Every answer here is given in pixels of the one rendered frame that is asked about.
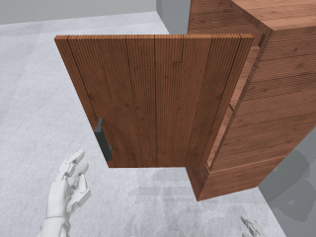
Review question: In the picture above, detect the handle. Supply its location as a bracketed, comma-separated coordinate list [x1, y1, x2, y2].
[94, 118, 113, 162]

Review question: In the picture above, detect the right robot hand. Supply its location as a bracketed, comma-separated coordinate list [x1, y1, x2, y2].
[240, 214, 269, 237]

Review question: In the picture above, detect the left robot hand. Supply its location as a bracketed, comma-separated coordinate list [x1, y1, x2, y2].
[45, 149, 91, 221]

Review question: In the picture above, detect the cupboard door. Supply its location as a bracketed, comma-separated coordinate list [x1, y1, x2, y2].
[54, 34, 255, 169]

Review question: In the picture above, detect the robot left forearm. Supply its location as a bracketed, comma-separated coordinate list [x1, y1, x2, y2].
[37, 216, 71, 237]

